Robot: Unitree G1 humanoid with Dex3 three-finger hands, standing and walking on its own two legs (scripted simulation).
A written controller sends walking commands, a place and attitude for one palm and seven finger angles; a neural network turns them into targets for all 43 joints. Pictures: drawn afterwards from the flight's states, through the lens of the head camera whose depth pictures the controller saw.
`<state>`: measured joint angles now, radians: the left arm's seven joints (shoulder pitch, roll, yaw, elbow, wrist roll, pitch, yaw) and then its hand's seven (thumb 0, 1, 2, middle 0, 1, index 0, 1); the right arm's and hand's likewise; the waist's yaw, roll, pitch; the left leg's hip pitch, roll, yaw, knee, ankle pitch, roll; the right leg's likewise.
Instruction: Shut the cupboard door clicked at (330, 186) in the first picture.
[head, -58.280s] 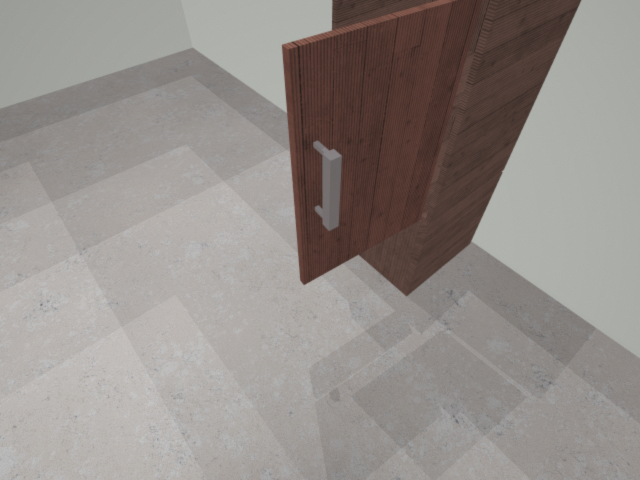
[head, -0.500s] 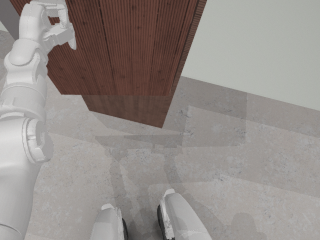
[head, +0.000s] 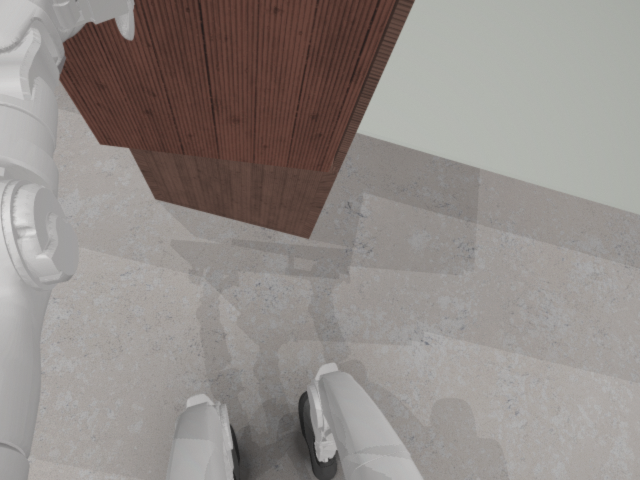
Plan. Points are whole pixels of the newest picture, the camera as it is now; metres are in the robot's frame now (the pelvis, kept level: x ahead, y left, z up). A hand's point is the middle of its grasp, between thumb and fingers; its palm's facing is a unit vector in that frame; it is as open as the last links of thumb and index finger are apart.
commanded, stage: pull the fist back off the door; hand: left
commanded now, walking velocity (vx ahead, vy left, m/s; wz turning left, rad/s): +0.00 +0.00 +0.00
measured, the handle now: out of the picture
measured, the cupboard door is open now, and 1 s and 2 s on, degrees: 10 6 6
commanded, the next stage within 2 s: draw the hand back to the body in 0.88 s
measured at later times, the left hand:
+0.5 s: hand out of the picture +0.60 +0.07 +0.12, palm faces +0.08 -1.00 -0.02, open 3.1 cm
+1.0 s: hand (166, 68) +0.52 +0.06 +0.12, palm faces +0.05 -1.00 -0.04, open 3.1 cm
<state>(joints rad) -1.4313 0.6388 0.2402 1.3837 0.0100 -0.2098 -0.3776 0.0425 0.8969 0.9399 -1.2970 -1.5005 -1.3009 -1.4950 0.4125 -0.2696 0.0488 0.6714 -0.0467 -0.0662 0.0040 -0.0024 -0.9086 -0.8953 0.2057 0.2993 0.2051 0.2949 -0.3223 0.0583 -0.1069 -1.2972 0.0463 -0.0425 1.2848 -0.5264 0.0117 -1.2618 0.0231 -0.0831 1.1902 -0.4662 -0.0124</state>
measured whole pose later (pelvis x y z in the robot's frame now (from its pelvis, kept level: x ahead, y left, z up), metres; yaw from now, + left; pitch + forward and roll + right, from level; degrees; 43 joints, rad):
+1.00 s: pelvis +0.02 -0.02 +0.04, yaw +2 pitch +21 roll +0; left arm -0.92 0.18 0.21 1.17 0.01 -0.49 0.15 0.02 0.90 0.90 -1.30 -1.50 -1.30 -1.50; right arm 0.30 -0.24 -0.01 0.62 -0.06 0.03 0.07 0.00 -0.91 -0.90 0.20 0.30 0.20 0.29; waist -0.17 0.04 -0.14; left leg -0.95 0.02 0.00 1.07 -0.48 -0.01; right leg -0.96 0.00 -0.04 1.06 -0.46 -0.03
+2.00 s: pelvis +0.05 +0.00 +0.12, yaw +3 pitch -2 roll +0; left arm 0.25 0.30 0.18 -0.17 -0.05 -0.04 0.07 0.02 0.90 0.90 -0.71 -0.86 -0.71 -0.85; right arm 0.18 -0.20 0.06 0.58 0.01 -0.03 -0.07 0.01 -0.91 -0.90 0.21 0.30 0.20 0.30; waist 0.06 0.07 -0.01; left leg -0.11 -0.01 0.00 0.42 -0.27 0.01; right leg -0.12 -0.01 -0.04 0.42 -0.26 0.00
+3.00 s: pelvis +0.03 +0.01 +0.12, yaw +2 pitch +1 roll +0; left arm 0.53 0.40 0.39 -0.41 -0.06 -0.15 0.11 0.02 0.89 0.90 -0.21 -0.30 -0.21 -0.30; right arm 0.20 -0.26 -0.02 0.58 0.02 -0.01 -0.09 0.01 -0.91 -0.90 0.20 0.30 0.20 0.29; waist 0.01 0.06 -0.02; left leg -0.25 -0.01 0.02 0.50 -0.27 0.02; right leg -0.26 -0.02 -0.02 0.49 -0.25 0.02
